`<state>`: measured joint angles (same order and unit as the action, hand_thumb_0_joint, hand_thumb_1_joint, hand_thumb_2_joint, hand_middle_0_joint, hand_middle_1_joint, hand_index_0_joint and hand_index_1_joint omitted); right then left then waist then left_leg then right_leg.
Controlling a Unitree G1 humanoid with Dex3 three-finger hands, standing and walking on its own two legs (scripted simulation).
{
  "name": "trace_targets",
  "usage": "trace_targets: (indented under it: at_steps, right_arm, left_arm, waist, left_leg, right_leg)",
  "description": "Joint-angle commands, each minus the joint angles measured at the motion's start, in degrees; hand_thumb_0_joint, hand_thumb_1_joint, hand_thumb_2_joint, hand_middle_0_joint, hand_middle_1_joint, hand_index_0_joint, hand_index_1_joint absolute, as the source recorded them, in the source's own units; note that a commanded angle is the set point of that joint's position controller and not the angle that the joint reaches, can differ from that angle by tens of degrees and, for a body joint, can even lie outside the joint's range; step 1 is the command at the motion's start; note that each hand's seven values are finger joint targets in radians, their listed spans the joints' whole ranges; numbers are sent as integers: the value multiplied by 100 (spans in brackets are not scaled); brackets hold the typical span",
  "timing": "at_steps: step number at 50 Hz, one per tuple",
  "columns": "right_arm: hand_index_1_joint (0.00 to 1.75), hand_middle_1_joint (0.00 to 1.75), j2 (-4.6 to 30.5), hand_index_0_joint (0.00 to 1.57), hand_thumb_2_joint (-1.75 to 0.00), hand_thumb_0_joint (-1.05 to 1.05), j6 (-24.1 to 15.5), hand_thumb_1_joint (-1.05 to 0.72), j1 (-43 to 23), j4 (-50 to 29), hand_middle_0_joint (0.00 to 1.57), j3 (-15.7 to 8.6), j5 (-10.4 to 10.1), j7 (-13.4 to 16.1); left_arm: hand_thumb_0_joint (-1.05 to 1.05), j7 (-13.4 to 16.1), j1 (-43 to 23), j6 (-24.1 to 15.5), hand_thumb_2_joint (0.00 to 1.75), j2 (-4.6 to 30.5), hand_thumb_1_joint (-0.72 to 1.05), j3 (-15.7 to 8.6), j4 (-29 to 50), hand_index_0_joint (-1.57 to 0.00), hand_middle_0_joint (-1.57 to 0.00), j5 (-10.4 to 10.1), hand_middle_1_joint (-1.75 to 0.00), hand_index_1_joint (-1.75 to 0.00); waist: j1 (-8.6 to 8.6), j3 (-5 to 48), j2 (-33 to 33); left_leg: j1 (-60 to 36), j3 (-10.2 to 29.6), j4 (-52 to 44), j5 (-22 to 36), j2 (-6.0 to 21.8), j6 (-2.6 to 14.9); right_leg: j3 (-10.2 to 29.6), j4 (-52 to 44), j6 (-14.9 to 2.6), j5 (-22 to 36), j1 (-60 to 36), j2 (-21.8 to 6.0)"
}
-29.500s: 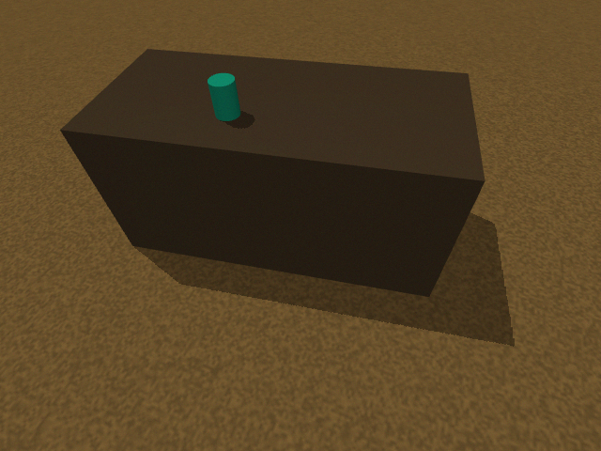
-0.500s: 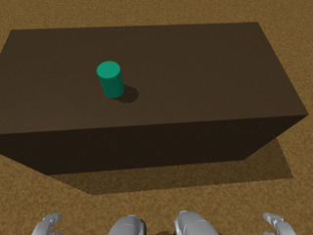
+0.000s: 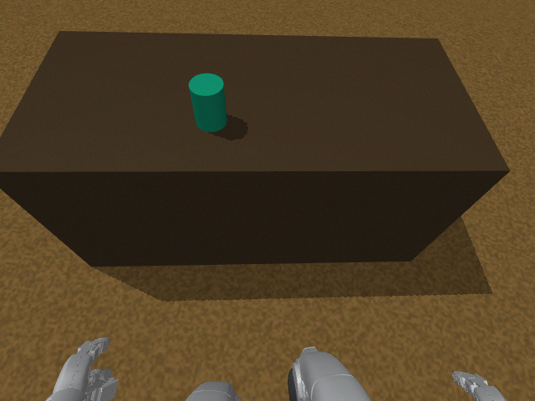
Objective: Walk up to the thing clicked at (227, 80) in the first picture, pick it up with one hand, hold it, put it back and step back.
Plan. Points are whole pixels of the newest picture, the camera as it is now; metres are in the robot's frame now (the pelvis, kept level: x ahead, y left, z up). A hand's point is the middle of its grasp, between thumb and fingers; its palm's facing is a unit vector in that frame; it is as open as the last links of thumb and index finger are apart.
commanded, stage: step back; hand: left
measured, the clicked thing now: (209, 103) +0.74 +0.16 -0.10
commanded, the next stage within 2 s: none
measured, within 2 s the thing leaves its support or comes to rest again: neither
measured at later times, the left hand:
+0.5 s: hand out of the picture -0.06 +0.21 -0.12, palm faces -0.06 -0.91 -0.41, open 7.4 cm
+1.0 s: hand out of the picture -0.23 +0.19 -0.15, palm faces -0.03 -0.92 -0.40, open 7.4 cm
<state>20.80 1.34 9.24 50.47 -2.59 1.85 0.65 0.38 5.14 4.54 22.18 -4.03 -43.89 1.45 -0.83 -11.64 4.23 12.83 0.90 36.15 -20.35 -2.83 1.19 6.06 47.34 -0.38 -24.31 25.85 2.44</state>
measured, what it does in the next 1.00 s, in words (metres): walks backwards: right foot, then left foot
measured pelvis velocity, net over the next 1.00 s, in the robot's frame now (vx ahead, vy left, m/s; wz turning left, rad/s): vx -0.32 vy -0.08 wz -0.04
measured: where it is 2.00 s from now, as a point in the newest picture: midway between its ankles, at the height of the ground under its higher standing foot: outside the picture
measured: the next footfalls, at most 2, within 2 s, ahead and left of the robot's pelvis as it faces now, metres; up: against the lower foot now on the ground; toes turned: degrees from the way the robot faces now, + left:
right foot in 0.32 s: -0.10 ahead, -0.17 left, +0.00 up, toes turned +0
left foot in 0.68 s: -0.20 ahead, +0.06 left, +0.00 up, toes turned -1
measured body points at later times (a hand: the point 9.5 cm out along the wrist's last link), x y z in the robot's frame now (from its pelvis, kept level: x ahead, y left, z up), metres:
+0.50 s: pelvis -0.15 -0.05 +0.01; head -0.10 -0.08 +0.45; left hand -0.06 +0.25 -0.10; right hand -0.05 -0.38 -0.12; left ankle -0.15 +0.10 -0.64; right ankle -0.14 -0.17 -0.72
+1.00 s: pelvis -0.32 -0.08 +0.00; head -0.26 -0.08 +0.44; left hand -0.22 +0.24 -0.12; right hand -0.18 -0.40 -0.11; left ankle -0.24 +0.06 -0.72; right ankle -0.37 -0.21 -0.72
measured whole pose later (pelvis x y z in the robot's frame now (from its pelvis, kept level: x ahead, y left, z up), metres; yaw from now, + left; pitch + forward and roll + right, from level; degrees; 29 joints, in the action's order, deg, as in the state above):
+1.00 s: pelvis -0.32 -0.08 +0.00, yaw -2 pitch -1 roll +0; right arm 22.5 2.5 5.5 46.0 -2.4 1.9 0.4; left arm 0.6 9.7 2.4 22.5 -3.7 -48.3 1.0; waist -2.1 -9.6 0.5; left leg 23.3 0.0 37.2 -12.5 3.0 -1.0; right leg 3.6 41.0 1.1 -26.0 13.2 0.8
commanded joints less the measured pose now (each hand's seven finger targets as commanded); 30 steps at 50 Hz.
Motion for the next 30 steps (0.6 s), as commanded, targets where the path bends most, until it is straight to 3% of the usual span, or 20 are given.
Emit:
trace_targets:
  at_steps: [1,2,3,7,9,10,12,14,15,16,17,18,19,20,21,22,23,26,28,30]
  right_arm:
    - [30,30,1760,20,-90,0,-221,-90,-405,-601,20,-457,71,103]
    - [30,30,1529,20,-90,0,-232,-90,-616,-671,20,-393,84,121]
    - [30,30,1484,20,-90,0,-240,-90,-534,-680,20,-396,37,134]
    - [30,30,1435,20,-90,0,-194,-90,-2,-658,20,-430,-9,143]
    - [30,30,1548,20,-90,0,-179,-90,125,-698,20,-479,-25,142]
    - [30,30,1570,20,-90,0,-171,-90,124,-725,20,-509,-29,150]
    - [30,30,1627,20,-90,0,-111,-90,23,-785,20,-502,-3,120]
    - [30,30,1687,20,-90,0,-30,-90,-217,-861,20,-492,-41,100]
    - [30,30,1680,20,-90,0,15,-90,-307,-895,20,-472,-78,87]
    - [30,30,1481,20,-90,0,46,-90,-396,-927,20,-404,-123,74]
    - [30,30,1160,20,-90,0,61,-90,-295,-1002,20,-327,-156,81]
    - [30,30,1139,20,-90,0,80,-90,-444,-1026,20,-346,-164,194]
    - [30,30,1390,20,-90,0,85,-90,-426,-935,20,-461,-157,232]
    - [30,30,1509,20,-90,0,61,-90,-203,-781,20,-455,-176,182]
    - [30,30,1508,20,-90,0,46,-90,-96,-666,20,-419,-202,162]
    - [30,30,1360,20,-90,0,30,-90,127,-523,20,-344,-246,158]
    - [30,30,1216,20,-90,0,4,-90,212,-517,20,-295,-238,188]
    - [30,30,1131,20,-90,0,-56,-90,41,-604,20,-229,-174,198]
    - [30,30,1072,20,-90,0,-94,-90,62,-659,20,-216,-135,196]
    - [30,30,1089,20,-90,0,-124,-90,231,-611,20,-242,-82,178]
  left_arm:
    - [0,99,101,-116,90,1143,90,-433,340,-20,-20,4,-30,-30]
    - [0,69,393,-114,90,1086,90,-432,251,-20,-20,-68,-30,-30]
    - [0,48,501,-114,90,1107,90,-446,213,-20,-20,-63,-30,-30]
    - [0,29,460,-166,90,969,90,-409,268,-20,-20,1,-30,-30]
    - [0,8,470,-184,90,970,90,-389,257,-20,-20,10,-30,-30]
    - [0,9,508,-200,90,949,90,-359,264,-20,-20,4,-30,-30]
    - [0,-6,645,-255,90,934,90,-352,161,-20,-20,-1,-30,-30]
    - [0,-17,1107,-296,90,862,90,-351,-120,-20,-20,3,-30,-30]
    - [0,-11,1342,-313,90,905,90,-364,-282,-20,-20,31,-30,-30]
    - [0,-3,1402,-337,90,1099,90,-417,-313,-20,-20,88,-30,-30]
    - [0,-10,1277,-359,90,1638,90,-555,-220,-20,-20,168,-30,-30]
    - [0,-25,727,-314,90,2095,90,-619,30,-20,-20,114,-30,-30]
    - [0,14,316,-348,90,2183,90,-633,209,-20,-20,122,-30,-30]
    - [0,35,101,-363,90,1878,90,-549,266,-20,-20,113,-30,-30]
    - [0,37,-30,-372,90,1570,90,-452,345,-20,-20,85,-30,-30]
    - [0,68,-140,-367,90,1330,90,-428,287,-20,-20,69,-30,-30]
    - [0,74,-100,-346,90,1295,90,-467,268,-20,-20,79,-30,-30]
    - [0,126,466,-323,90,1167,90,-405,282,-20,-20,124,-30,-30]
    - [0,187,525,-299,90,1170,90,-423,308,-20,-20,120,-30,-30]
    - [0,202,505,-264,90,1214,90,-407,360,-20,-20,78,-30,-30]
  waist:
    - [27,1011,-1069]
    - [-180,994,-1091]
    - [-197,970,-1174]
    - [127,1140,-1250]
    - [224,1305,-1392]
    - [228,1443,-1476]
    - [186,1654,-1637]
    - [-12,1779,-1643]
    - [-132,1807,-1498]
    - [-178,1686,-1155]
    - [-99,1455,332]
    - [-249,1159,1149]
    - [-212,812,1347]
    - [-31,709,989]
    - [79,753,421]
    - [234,862,419]
    - [189,1008,567]
    - [-193,1159,515]
    - [-271,1370,715]
    - [-236,1598,790]
  left_leg:
    - [373,1790,-1603,2859,2148,1313]
    - [27,1270,-1438,3164,1754,1070]
    - [-14,1133,-1360,3151,1665,1005]
    - [-958,1073,-1038,3287,1598,1173]
    - [-1151,1067,-964,3172,1749,1320]
    - [-1294,1082,-844,3188,1815,1298]
    - [-1040,914,-614,2979,1675,1159]
    - [-627,744,-240,2817,1546,980]
    - [-206,634,-79,2504,1391,787]
    - [482,637,160,1624,1159,491]
    - [1716,483,1080,111,281,94]
    - [1538,471,2336,-1560,-299,-129]
    - [1268,802,3200,-1627,-27,-139]
    - [1006,972,3341,-1301,-15,-96]
    - [1147,965,3420,-952,-255,-98]
    - [1468,878,3331,-727,-394,-126]
    - [1510,760,3366,-697,-436,-170]
    - [1695,517,2517,-921,-328,-246]
    - [1773,426,1646,-1109,-70,-273]
    - [1401,259,549,-964,180,-175]
  right_leg:
    - [736,2530,-28,-732,27,424]
    - [703,2641,-42,-439,277,454]
    - [658,2716,-20,-335,274,494]
    - [420,1772,260,-407,451,374]
    - [245,1140,319,-576,257,225]
    - [183,551,304,-569,128,44]
    - [-215,-614,221,-393,-511,-153]
    - [-480,-1917,104,512,-1244,-125]
    - [-614,-2440,7,1156,-1695,-32]
    - [-129,-2422,-90,1421,-1932,-256]
    - [1568,-2582,-423,1539,-2067,-1293]
    - [2326,-3014,-1405,1331,-624,-2342]
    - [2857,-3232,-1741,1234,227,-2694]
    - [2315,-3101,-1557,1559,366,-2438]
    - [1326,-2642,-1274,2239,-82,-1794]
    - [665,-2197,-988,3047,-685,-1380]
    - [448,-2062,-926,3217,-921,-1299]
    - [517,-1873,-1069,3580,-1826,-1329]
    - [705,-1705,-1201,4026,-2540,-1586]
    - [786,-1412,-1177,4319,-2736,-1739]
